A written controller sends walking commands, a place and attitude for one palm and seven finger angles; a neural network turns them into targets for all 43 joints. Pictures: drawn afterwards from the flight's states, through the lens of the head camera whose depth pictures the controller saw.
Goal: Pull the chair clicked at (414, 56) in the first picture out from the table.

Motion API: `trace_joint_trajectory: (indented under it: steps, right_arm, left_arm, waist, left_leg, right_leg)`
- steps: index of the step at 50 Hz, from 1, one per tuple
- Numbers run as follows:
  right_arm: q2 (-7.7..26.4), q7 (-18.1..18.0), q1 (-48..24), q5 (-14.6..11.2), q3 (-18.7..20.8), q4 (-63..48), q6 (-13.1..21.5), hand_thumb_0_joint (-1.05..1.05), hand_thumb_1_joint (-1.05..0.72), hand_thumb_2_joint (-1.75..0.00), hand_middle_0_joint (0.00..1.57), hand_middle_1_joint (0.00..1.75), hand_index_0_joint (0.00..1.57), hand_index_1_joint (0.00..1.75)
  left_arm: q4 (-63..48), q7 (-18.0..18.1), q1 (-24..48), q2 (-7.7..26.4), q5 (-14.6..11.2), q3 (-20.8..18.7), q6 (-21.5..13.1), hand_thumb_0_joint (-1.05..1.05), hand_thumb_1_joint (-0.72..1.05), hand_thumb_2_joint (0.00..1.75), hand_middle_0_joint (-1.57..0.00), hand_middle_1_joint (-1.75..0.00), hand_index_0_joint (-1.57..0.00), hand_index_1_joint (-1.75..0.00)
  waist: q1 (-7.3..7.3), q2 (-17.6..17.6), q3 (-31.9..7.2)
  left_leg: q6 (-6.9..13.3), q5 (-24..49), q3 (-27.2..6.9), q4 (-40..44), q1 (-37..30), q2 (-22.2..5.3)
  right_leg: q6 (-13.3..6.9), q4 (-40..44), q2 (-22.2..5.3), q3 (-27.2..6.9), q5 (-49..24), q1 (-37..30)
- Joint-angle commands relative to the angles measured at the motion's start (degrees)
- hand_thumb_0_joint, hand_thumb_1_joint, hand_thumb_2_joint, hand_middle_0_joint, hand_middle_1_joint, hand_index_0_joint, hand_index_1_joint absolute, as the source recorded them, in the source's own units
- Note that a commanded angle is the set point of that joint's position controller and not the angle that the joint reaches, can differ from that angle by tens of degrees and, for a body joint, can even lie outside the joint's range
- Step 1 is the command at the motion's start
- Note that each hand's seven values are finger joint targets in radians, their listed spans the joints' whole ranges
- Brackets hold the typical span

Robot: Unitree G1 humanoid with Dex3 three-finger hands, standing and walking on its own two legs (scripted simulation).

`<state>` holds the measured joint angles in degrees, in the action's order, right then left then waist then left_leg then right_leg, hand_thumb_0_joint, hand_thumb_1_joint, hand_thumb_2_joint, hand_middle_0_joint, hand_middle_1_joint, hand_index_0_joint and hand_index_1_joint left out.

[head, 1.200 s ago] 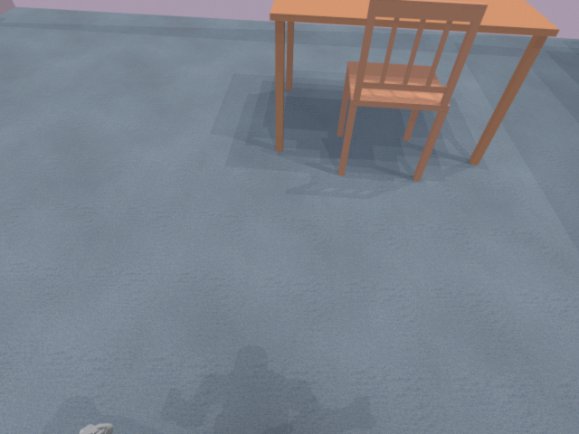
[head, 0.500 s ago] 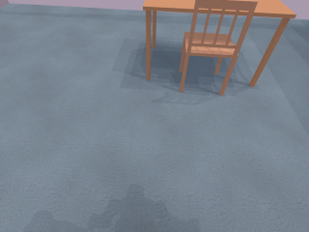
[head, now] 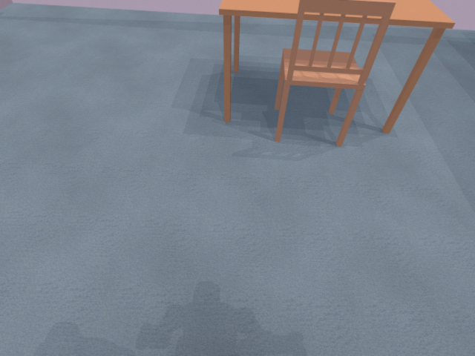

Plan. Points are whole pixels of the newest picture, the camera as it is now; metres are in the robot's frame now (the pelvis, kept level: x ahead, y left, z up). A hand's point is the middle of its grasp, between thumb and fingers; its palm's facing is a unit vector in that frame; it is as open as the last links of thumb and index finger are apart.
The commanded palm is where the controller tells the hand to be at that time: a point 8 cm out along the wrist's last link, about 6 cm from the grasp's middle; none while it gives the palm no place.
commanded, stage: look at it before walking up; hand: left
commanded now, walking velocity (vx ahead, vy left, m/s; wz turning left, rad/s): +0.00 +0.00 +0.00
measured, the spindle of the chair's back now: (335, 41) +1.52 -0.40 -0.12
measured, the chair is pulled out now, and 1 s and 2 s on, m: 0.00 0.00 0.00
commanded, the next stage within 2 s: walk to a spot facing it in 0.24 s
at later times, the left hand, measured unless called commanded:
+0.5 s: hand out of the picture +0.08 +0.24 -0.16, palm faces -0.04 -0.94 -0.33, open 7.4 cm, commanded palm none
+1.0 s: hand out of the picture +0.06 +0.16 -0.16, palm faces -0.20 -0.96 -0.21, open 7.3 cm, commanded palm none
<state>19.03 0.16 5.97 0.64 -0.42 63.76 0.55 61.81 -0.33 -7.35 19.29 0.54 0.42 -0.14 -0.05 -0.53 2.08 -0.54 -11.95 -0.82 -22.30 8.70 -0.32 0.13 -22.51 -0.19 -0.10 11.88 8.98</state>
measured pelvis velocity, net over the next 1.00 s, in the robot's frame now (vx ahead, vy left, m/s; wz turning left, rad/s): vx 0.00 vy -0.02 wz -0.28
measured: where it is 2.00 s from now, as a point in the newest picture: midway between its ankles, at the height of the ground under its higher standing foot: (275, 340)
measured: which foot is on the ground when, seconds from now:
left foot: down 0.00-0.74, up 0.76-1.00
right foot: down 0.00-1.00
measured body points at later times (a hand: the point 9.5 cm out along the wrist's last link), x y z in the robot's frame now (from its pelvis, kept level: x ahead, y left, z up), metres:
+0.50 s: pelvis +0.01 +0.00 +0.00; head +0.02 +0.00 +0.45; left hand +0.08 +0.29 -0.14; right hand +0.10 -0.29 -0.14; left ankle +0.00 +0.13 -0.74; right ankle +0.00 -0.12 -0.74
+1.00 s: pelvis +0.00 -0.02 +0.00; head +0.03 -0.03 +0.45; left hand +0.07 +0.22 -0.15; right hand +0.02 -0.29 -0.15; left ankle +0.03 +0.13 -0.68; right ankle +0.00 -0.10 -0.74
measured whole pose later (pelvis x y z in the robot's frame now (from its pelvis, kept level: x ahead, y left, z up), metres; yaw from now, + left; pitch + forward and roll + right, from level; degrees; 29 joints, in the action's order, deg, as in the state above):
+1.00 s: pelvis +0.00 -0.02 +0.00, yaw -16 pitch +2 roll +1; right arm 14.0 0.3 9.8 1.6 3.2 54.6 -1.7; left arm 54.1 -1.1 -19.4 10.7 1.1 -2.3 0.1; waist -2.0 0.1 1.5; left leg -3.7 -19.5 0.7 -56.6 27.3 -3.8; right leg -3.6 -24.5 4.7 -5.6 11.1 14.7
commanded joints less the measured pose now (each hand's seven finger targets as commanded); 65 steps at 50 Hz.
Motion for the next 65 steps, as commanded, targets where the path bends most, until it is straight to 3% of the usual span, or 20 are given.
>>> trace_joint_trajectory:
  steps: [1,18,22,25,30,33,35,36,37,38,41,52,55,57,58,59,60,61,63,65]
  right_arm:
    - [12.09,-0.73,-2.79,-0.23,2.34,-3.43,1.26,0.0,-0.9,-0.9,0.2,0.3,0.2,0.3]
    - [12.55,-0.97,-3.13,-0.25,2.32,-3.42,1.32,0.0,-0.9,-0.9,0.2,0.3,0.2,0.3]
    - [5.49,-1.56,1.33,-0.09,1.77,-4.07,-0.1,0.0,-0.9,-0.9,0.2,0.3,0.2,0.3]
    - [6.36,-1.98,2.18,-0.03,2.98,-6.49,-0.86,0.0,-0.9,-0.9,0.2,0.3,0.2,0.3]
    - [7.11,-2.19,1.71,0.11,4.7,-10.46,-1.15,0.0,-0.9,-0.9,0.2,0.3,0.2,0.3]
    - [6.98,-1.9,-0.4,0.32,5.43,-12.31,-0.82,0.0,-0.9,-0.9,0.2,0.3,0.2,0.3]
    - [6.77,-1.83,-2.49,0.43,5.71,-13.77,-0.98,0.0,-0.9,-0.9,0.2,0.3,0.2,0.3]
    - [4.08,-1.65,-1.66,0.13,5.54,-14.54,-1.57,0.0,-0.9,-0.9,0.2,0.3,0.2,0.3]
    - [-0.04,-1.25,-1.71,-0.17,4.52,-16.63,-1.68,0.0,-0.9,-0.9,0.2,0.3,0.2,0.3]
    - [1.62,-1.5,-3.13,0.01,4.59,-16.52,-2.16,0.0,-0.9,-0.9,0.2,0.3,0.2,0.3]
    - [2.08,-0.58,-0.61,0.71,4.99,-14.43,-1.32,0.0,-0.9,-0.9,0.2,0.3,0.2,0.3]
    - [-0.94,0.06,-1.59,0.42,4.62,-16.37,0.74,0.0,-0.9,-0.9,0.2,0.3,0.2,0.3]
    - [-1.28,-0.18,0.51,-0.15,4.51,-16.8,1.59,0.0,-0.9,-0.9,0.2,0.3,0.2,0.3]
    - [-0.78,-0.78,6.15,-0.3,4.45,-14.94,2.32,0.0,-0.9,-0.9,0.2,0.3,0.2,0.3]
    - [1.56,-1.55,12.13,-0.42,4.91,-13.38,2.8,0.0,-0.9,-0.9,0.2,0.3,0.2,0.3]
    - [7.62,-1.99,16.27,0.37,6.28,-12.26,2.84,0.0,-0.9,-0.9,0.2,0.3,0.2,0.3]
    - [10.62,-1.89,18.44,0.2,6.67,-12.98,2.44,0.0,-0.9,-0.9,0.2,0.3,0.2,0.3]
    - [8.34,-1.7,16.51,0.71,6.1,-13.05,2.64,0.0,-0.9,-0.9,0.2,0.3,0.2,0.3]
    - [2.87,-1.57,11.38,0.63,4.36,-13.16,3.08,0.0,-0.9,-0.9,0.2,0.3,0.2,0.3]
    - [0.34,-1.83,11.26,0.38,3.59,-12.78,4.0,0.0,-0.9,-0.9,0.2,0.3,0.2,0.3]
  left_arm:
    - [-3.29,0.94,2.3,11.99,0.07,-2.4,-1.32,0.0,0.9,0.9,-0.2,-0.3,-0.2,-0.3]
    - [-3.05,0.91,2.06,12.27,0.02,-2.38,-1.24,0.0,0.9,0.9,-0.2,-0.3,-0.2,-0.3]
    - [-3.93,1.24,-1.52,5.94,0.07,-1.83,0.99,0.0,0.9,0.9,-0.2,-0.3,-0.2,-0.3]
    - [-6.38,1.04,-3.11,6.1,0.34,-2.68,1.96,0.0,0.9,0.9,-0.2,-0.3,-0.2,-0.3]
    - [-10.29,0.35,-4.34,4.48,0.52,-3.67,2.55,0.0,0.9,0.9,-0.2,-0.3,-0.2,-0.3]
    - [-11.76,-0.13,-6.37,1.94,0.52,-4.28,2.93,0.0,0.9,0.9,-0.2,-0.3,-0.2,-0.3]
    - [-11.45,-0.38,-11.06,2.12,0.69,-4.98,2.45,0.0,0.9,0.9,-0.2,-0.3,-0.2,-0.3]
    - [-11.39,-0.09,-13.15,5.63,1.35,-5.9,1.57,0.0,0.9,0.9,-0.2,-0.3,-0.2,-0.3]
    - [-11.52,0.55,-14.68,10.29,1.21,-6.38,1.01,0.0,0.9,0.9,-0.2,-0.3,-0.2,-0.3]
    - [-11.85,1.17,-15.09,8.99,0.62,-6.48,1.03,0.0,0.9,0.9,-0.2,-0.3,-0.2,-0.3]
    - [-13.33,0.84,-8.33,4.76,0.39,-5.66,0.49,0.0,0.9,0.9,-0.2,-0.3,-0.2,-0.3]
    - [-10.59,0.09,-14.77,4.18,0.95,-6.28,-1.33,0.0,0.9,0.9,-0.2,-0.3,-0.2,-0.3]
    - [-11.35,0.11,-12.28,5.07,1.13,-6.69,-1.04,0.0,0.9,0.9,-0.2,-0.3,-0.2,-0.3]
    - [-12.18,-0.01,-9.31,4.53,0.73,-6.88,-0.64,0.0,0.9,0.9,-0.2,-0.3,-0.2,-0.3]
    - [-13.12,-0.21,-7.69,2.59,0.59,-6.45,-0.59,0.0,0.9,0.9,-0.2,-0.3,-0.2,-0.3]
    - [-14.05,-0.99,-8.46,-1.5,0.09,-5.76,-0.38,0.0,0.9,0.9,-0.2,-0.3,-0.2,-0.3]
    - [-16.01,-1.39,-5.55,-1.47,0.46,-5.94,-1.08,0.0,0.9,0.9,-0.2,-0.3,-0.2,-0.3]
    - [-15.85,-1.67,-3.38,0.05,1.07,-6.46,-1.01,0.0,0.9,0.9,-0.2,-0.3,-0.2,-0.3]
    - [-13.45,-2.75,-4.48,-0.32,1.55,-6.92,-0.37,0.0,0.9,0.9,-0.2,-0.3,-0.2,-0.3]
    - [-11.83,-3.24,-7.14,-2.37,1.61,-6.5,0.31,0.0,0.9,0.9,-0.2,-0.3,-0.2,-0.3]
  waist:
    - [-0.1,0.64,-3.59]
    - [-0.21,0.63,-4.67]
    - [0.34,-0.12,-4.6]
    - [0.23,-0.07,-3.65]
    - [0.11,5.36,-4.12]
    - [-1.43,11.77,-2.55]
    - [-4.15,6.84,-2.8]
    - [-4.7,-6.42,-2.82]
    - [-4.43,-18.57,-2.47]
    - [-5.6,-16.07,-3.23]
    - [-1.7,-4.61,-1.93]
    - [-3.2,-7.88,-2.62]
    - [-2.13,-8.51,-2.79]
    - [0.56,-7.7,-3.33]
    - [3.37,-1.72,-5.15]
    - [5.12,15.3,-5.87]
    - [5.74,17.49,-2.64]
    - [5.15,12.79,0.03]
    - [0.93,6.71,5.99]
    - [-0.58,8.0,4.47]
  left_leg:
    - [1.88,6.78,-5.19,3.97,-0.44,-6.11]
    - [1.83,10.49,-4.5,3.78,-2.87,-6.63]
    - [0.56,11.83,-0.44,-0.88,-2.92,-7.23]
    - [1.07,10.32,0.33,-3.32,-2.02,-8.41]
    - [3.9,7.51,-1.97,-3.34,0.07,-13.28]
    - [8.46,12.72,-3.66,-1.46,4.79,-19.69]
    - [5.69,13.33,1.24,-11.67,9.34,-17.15]
    - [0.19,1.75,7.74,-27.56,15.74,-9.09]
    - [-2.78,-22.25,6.41,-39.95,25.83,-1.14]
    - [-1.99,-21.14,-1.78,-43.63,24.67,-2.21]
    - [-2.68,-9.19,-1.05,-42.77,25.02,-4.88]
    - [-3.06,-8.19,1.75,-24.87,22.56,-2.57]
    - [-2.05,-10.36,1.84,-15.66,13.61,-0.93]
    - [-1.61,-4.86,2.89,-4.81,-0.41,0.27]
    - [-0.95,-6.39,0.28,0.58,-12.5,-3.34]
    - [2.65,-23.02,-17.57,8.0,-21.33,-18.13]
    - [7.04,-30.65,-27.38,14.0,-15.53,-28.69]
    - [8.44,-30.57,-28.82,16.05,-9.89,-28.91]
    - [5.61,-21.29,-15.01,15.44,-1.51,-22.1]
    - [3.73,-8.75,-4.67,13.72,-0.51,-17.52]
  right_leg:
    - [-1.74,4.31,-6.82,-5.91,-5.14,-0.83]
    - [-1.82,3.75,-6.78,-5.8,-10.0,-1.63]
    - [-1.37,-0.99,-6.19,-7.24,-16.37,1.7]
    - [-1.56,-5.06,-4.83,-8.0,-16.64,5.72]
    - [-0.85,-15.89,-0.92,-6.13,-9.85,11.23]
    - [0.57,-25.87,0.24,-0.24,13.24,10.96]
    - [-0.13,-16.43,-1.37,-0.97,6.89,4.11]
    - [-2.64,-4.0,-8.11,-13.01,-6.95,0.76]
    - [-8.77,5.45,-20.22,-33.36,-13.86,0.56]
    - [-9.43,10.54,-18.54,-36.63,-1.43,3.26]
    - [-9.77,9.5,-12.41,-27.41,11.65,2.44]
    - [-11.36,9.87,-9.06,-26.72,11.99,-0.77]
    - [-11.09,7.87,-8.5,-27.31,9.94,4.17]
    - [-8.63,3.13,-4.67,-24.56,10.77,12.58]
    - [-6.45,-3.49,-1.46,-21.39,12.53,20.87]
    - [-3.22,-18.18,5.87,-12.22,19.95,34.18]
    - [-0.66,-29.69,3.43,-3.68,20.99,37.28]
    - [0.09,-37.14,0.43,-4.39,17.61,37.25]
    - [0.58,-43.31,-2.62,-2.85,7.79,34.79]
    - [1.25,-46.02,-3.03,-1.58,1.69,31.89]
